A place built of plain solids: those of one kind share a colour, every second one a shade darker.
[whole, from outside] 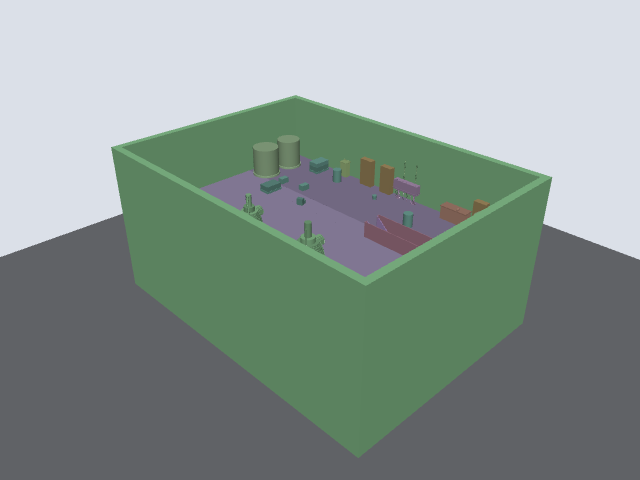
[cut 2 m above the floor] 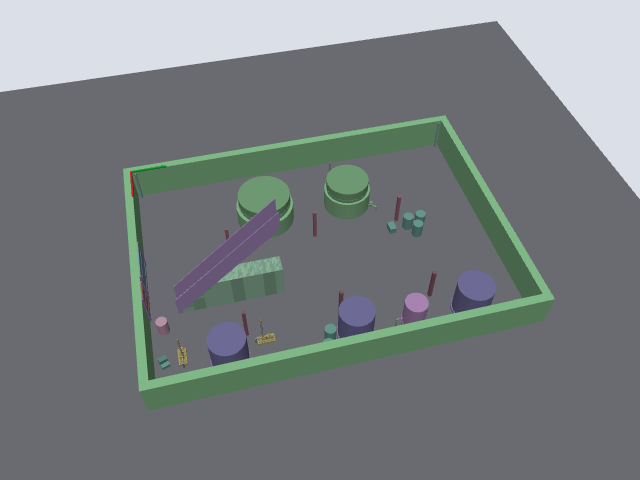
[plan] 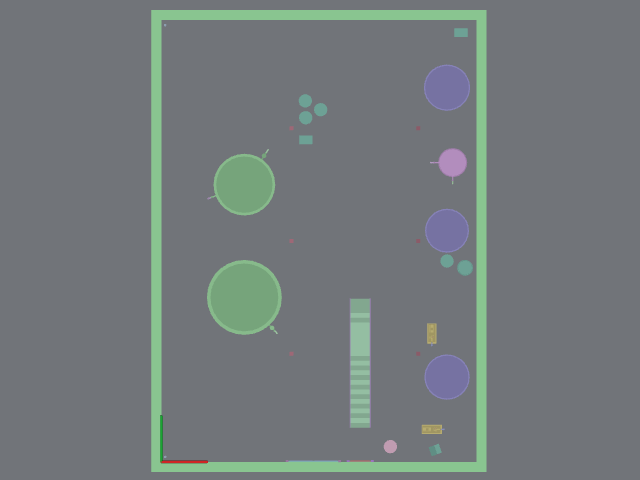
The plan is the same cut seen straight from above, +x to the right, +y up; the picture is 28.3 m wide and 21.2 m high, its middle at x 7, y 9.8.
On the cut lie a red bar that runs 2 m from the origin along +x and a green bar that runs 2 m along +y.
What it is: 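The still house of a malt distillery; one whitewashed hall 13.9 x 19.5 m, 9.8 m high, 2 copper pot stills in a row, an operating floor 5.40 m up, one steep steel stair free in the room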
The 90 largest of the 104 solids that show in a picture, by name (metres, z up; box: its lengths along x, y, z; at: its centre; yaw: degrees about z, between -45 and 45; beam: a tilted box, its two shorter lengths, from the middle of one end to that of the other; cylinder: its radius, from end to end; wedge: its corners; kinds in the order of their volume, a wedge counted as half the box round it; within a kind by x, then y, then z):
{
 "wall_1": {"box": [0.45, 20.41, 9.8], "at": [-0.23, 9.76, 4.85]},
 "wall_2": {"box": [14.81, 0.45, 9.8], "at": [6.96, -0.23, 4.85]},
 "wall_3": {"box": [14.81, 0.45, 9.8], "at": [6.96, 19.73, 4.85]},
 "wall_4": {"box": [0.45, 20.41, 9.8], "at": [14.13, 9.76, 4.85]},
 "upper_floor_1": {"box": [8.2, 19.53, 0.3], "at": [4.09, 9.76, 5.25]},
 "upper_floor_2": {"box": [1.19, 12.31, 0.3], "at": [8.78, 13.36, 5.25]},
 "upper_floor_3": {"box": [4.56, 19.53, 0.3], "at": [11.64, 9.76, 5.25]},
 "still_1": {"cylinder": 1.65, "from": [3.66, 7.26, -0.05], "to": [3.66, 7.26, 1.17]},
 "still_2": {"cylinder": 1.51, "from": [3.66, 7.26, 1.32], "to": [3.66, 7.26, 1.5]},
 "still_3": {"cylinder": 1.5, "from": [3.66, 7.26, 1.5], "to": [3.66, 7.26, 4.05]},
 "still_4": {"cylinder": 0.41, "from": [3.66, 7.26, 6.9], "to": [3.66, 7.26, 7.2]},
 "still_5": {"cylinder": 0.19, "from": [3.66, 7.26, 7.2], "to": [3.66, 7.26, 8.07]},
 "still_6": {"cylinder": 1.36, "from": [3.66, 12.24, -0.05], "to": [3.66, 12.24, 1.24]},
 "still_7": {"cylinder": 1.21, "from": [3.66, 12.24, 1.24], "to": [3.66, 12.24, 1.43]},
 "still_8": {"cylinder": 1.25, "from": [3.66, 12.24, 1.43], "to": [3.66, 12.24, 1.5]},
 "still_9": {"cylinder": 1.24, "from": [3.66, 12.24, 1.5], "to": [3.66, 12.24, 4.05]},
 "still_10": {"cylinder": 0.32, "from": [3.66, 12.24, 6.9], "to": [3.66, 12.24, 7.2]},
 "stair_steps_1": {"box": [0.93, 0.63, 0.24], "at": [8.78, 1.83, 0.07]},
 "stair_steps_2": {"box": [0.93, 0.63, 0.44], "at": [8.78, 2.04, 0.17]},
 "stair_steps_3": {"box": [0.93, 0.63, 0.63], "at": [8.78, 2.25, 0.26]},
 "stair_steps_4": {"box": [0.93, 0.63, 0.82], "at": [8.78, 2.46, 0.36]},
 "stair_steps_5": {"box": [0.93, 0.63, 1.01], "at": [8.78, 2.67, 0.46]},
 "stair_steps_6": {"box": [0.93, 0.63, 1.21], "at": [8.78, 2.88, 0.55]},
 "stair_steps_7": {"box": [0.93, 0.63, 1.4], "at": [8.78, 3.09, 0.65]},
 "stair_steps_8": {"box": [0.93, 0.63, 1.59], "at": [8.78, 3.3, 0.75]},
 "stair_steps_9": {"box": [0.93, 0.63, 1.79], "at": [8.78, 3.51, 0.84]},
 "stair_steps_10": {"box": [0.93, 0.63, 1.98], "at": [8.78, 3.73, 0.94]},
 "stair_steps_11": {"box": [0.93, 0.63, 2.17], "at": [8.78, 3.94, 1.04]},
 "stair_steps_12": {"box": [0.93, 0.63, 2.37], "at": [8.78, 4.15, 1.13]},
 "stair_steps_13": {"box": [0.93, 0.63, 2.56], "at": [8.78, 4.36, 1.23]},
 "stair_steps_14": {"box": [0.93, 0.63, 2.75], "at": [8.78, 4.57, 1.33]},
 "stair_steps_15": {"box": [0.93, 0.63, 2.94], "at": [8.78, 4.78, 1.42]},
 "stair_steps_16": {"box": [0.93, 0.63, 3.14], "at": [8.78, 4.99, 1.52]},
 "stair_steps_17": {"box": [0.93, 0.63, 3.33], "at": [8.78, 5.2, 1.62]},
 "stair_steps_18": {"box": [0.93, 0.63, 3.52], "at": [8.78, 5.41, 1.71]},
 "stair_steps_19": {"box": [0.93, 0.63, 3.72], "at": [8.78, 5.62, 1.81]},
 "stair_steps_20": {"box": [0.93, 0.63, 3.91], "at": [8.78, 5.84, 1.91]},
 "stair_steps_21": {"box": [0.93, 0.63, 4.1], "at": [8.78, 6.05, 2.0]},
 "stair_steps_22": {"box": [0.93, 0.63, 4.3], "at": [8.78, 6.26, 2.1]},
 "stair_steps_23": {"box": [0.93, 0.63, 4.49], "at": [8.78, 6.47, 2.19]},
 "stair_steps_24": {"box": [0.93, 0.63, 4.68], "at": [8.78, 6.68, 2.29]},
 "stair_steps_25": {"box": [0.93, 0.63, 4.88], "at": [8.78, 6.89, 2.39]},
 "stair_steps_26": {"box": [0.93, 0.42, 5.07], "at": [8.78, 6.99, 2.48]},
 "stair_steps_27": {"box": [0.93, 0.21, 5.26], "at": [8.78, 7.1, 2.58]},
 "receiver_1": {"cylinder": 1.0, "from": [12.61, 3.75, -0.05], "to": [12.61, 3.75, 0.14]},
 "receiver_2": {"cylinder": 0.94, "from": [12.61, 3.75, 0.14], "to": [12.61, 3.75, 2.39]},
 "receiver_3": {"cylinder": 0.97, "from": [12.61, 10.21, -0.05], "to": [12.61, 10.21, 0.14]},
 "receiver_4": {"cylinder": 0.91, "from": [12.61, 10.21, 0.14], "to": [12.61, 10.21, 2.08]},
 "receiver_5": {"cylinder": 1.02, "from": [12.61, 16.53, -0.05], "to": [12.61, 16.53, 0.14]},
 "receiver_6": {"cylinder": 0.96, "from": [12.61, 16.53, 0.14], "to": [12.61, 16.53, 2.5]},
 "charger_1": {"cylinder": 0.95, "from": [9.97, 18.31, 5.35], "to": [9.97, 18.31, 5.54]},
 "charger_2": {"cylinder": 0.89, "from": [9.97, 18.31, 5.54], "to": [9.97, 18.31, 7.38]},
 "charger_3": {"cylinder": 0.86, "from": [12.1, 18.31, 5.35], "to": [12.1, 18.31, 5.54]},
 "charger_4": {"cylinder": 0.8, "from": [12.1, 18.31, 5.54], "to": [12.1, 18.31, 7.39]},
 "condenser_1": {"cylinder": 0.59, "from": [12.86, 13.22, 0.5], "to": [12.86, 13.22, 3.8]},
 "piece_1": {"cylinder": 0.29, "from": [6.35, 15.95, -0.05], "to": [6.35, 15.95, 0.88]},
 "piece_2": {"cylinder": 0.29, "from": [6.37, 15.2, -0.05], "to": [6.37, 15.2, 0.88]},
 "piece_3": {"box": [0.59, 0.39, 0.41], "at": [6.38, 14.23, 0.15]},
 "piece_4": {"cylinder": 0.29, "from": [7.03, 15.56, -0.05], "to": [7.03, 15.56, 0.88]},
 "piece_5": {"box": [1.2, 0.8, 0.19], "at": [8.37, 15.97, 5.45]},
 "piece_6": {"box": [1.16, 0.77, 0.33], "at": [8.37, 15.97, 5.71]},
 "piece_7": {"box": [0.59, 0.39, 0.41], "at": [9.78, 16.28, 5.56]},
 "piece_8": {"box": [0.59, 0.39, 0.41], "at": [10.03, 14.47, 5.56]},
 "piece_9": {"cylinder": 0.29, "from": [10.97, 6.32, 5.35], "to": [10.97, 6.32, 6.28]},
 "piece_10": {"cylinder": 0.29, "from": [12.57, 13.84, 5.35], "to": [12.57, 13.84, 6.28]},
 "piece_11": {"cylinder": 0.29, "from": [12.61, 8.87, -0.05], "to": [12.61, 8.87, 0.88]},
 "piece_12": {"box": [1.2, 0.8, 0.19], "at": [12.96, 16.04, 5.45]},
 "piece_13": {"box": [1.16, 0.77, 0.33], "at": [12.96, 16.04, 5.71]},
 "piece_14": {"box": [1.16, 0.77, 0.28], "at": [12.96, 16.04, 6.02]},
 "piece_15": {"box": [0.59, 0.39, 0.41], "at": [13.23, 18.96, 0.15]},
 "cabinet_1": {"box": [0.42, 0.83, 1.9], "at": [13.64, 3.09, 6.3]},
 "cabinet_2": {"box": [0.42, 0.86, 1.9], "at": [13.64, 10.29, 6.3]},
 "cabinet_3": {"box": [0.42, 0.95, 1.9], "at": [13.64, 12.02, 6.3]},
 "stair_rail_1": {"wedge": [[8.31, 1.51, -0.05], [8.31, 1.51, 1.16], [8.31, 7.23, 5.18], [8.31, 7.23, 6.39], [8.35, 1.51, -0.05], [8.35, 1.51, 1.16], [8.35, 7.23, 5.18], [8.35, 7.23, 6.39]]},
 "stair_rail_2": {"wedge": [[9.2, 1.51, -0.05], [9.2, 1.51, 1.16], [9.2, 7.23, 5.18], [9.2, 7.23, 6.39], [9.24, 1.51, -0.05], [9.24, 1.51, 1.16], [9.24, 7.23, 5.18], [9.24, 7.23, 6.39]]},
 "bench_1": {"box": [0.6, 1.78, 0.89], "at": [13.52, 4.71, 5.8]},
 "column_1": {"box": [0.18, 0.18, 4.79], "at": [5.74, 9.76, 2.35]},
 "column_2": {"box": [0.18, 0.18, 4.79], "at": [5.74, 14.73, 2.35]},
 "column_3": {"box": [0.18, 0.18, 4.79], "at": [11.34, 4.78, 2.35]},
 "column_4": {"box": [0.18, 0.18, 4.79], "at": [11.34, 9.76, 2.35]},
 "column_5": {"box": [0.18, 0.18, 4.79], "at": [11.34, 14.73, 2.35]},
 "well_rail_1": {"box": [0.04, 5.94, 1.05], "at": [8.15, 4.31, 5.88]},
 "well_rail_2": {"box": [0.04, 5.94, 1.05], "at": [9.39, 4.31, 5.88]},
 "loading_door_leaves_1": {"box": [2.2, 0.07, 2.75], "at": [6.71, 0.01, 1.32]},
 "safe_1": {"box": [0.39, 1.87, 0.55], "at": [13.58, 8.58, 6.45]},
 "foot_1": {"cylinder": 0.29, "from": [10.11, 0.67, -0.05], "to": [10.11, 0.67, 0.88]},
 "desk_1": {"box": [0.4, 0.56, 1.08], "at": [13.62, 14.1, 5.9]},
 "riser_1": {"cylinder": 0.06, "from": [0.16, 0.22, -0.05], "to": [0.16, 0.22, 9.35]},
 "riser_2": {"cylinder": 0.06, "from": [0.16, 19.29, -0.05], "to": [0.16, 19.29, 9.35]},
 "foot_door_leaves_1": {"box": [0.95, 0.07, 2.1], "at": [8.78, 0.01, 1.0]}
}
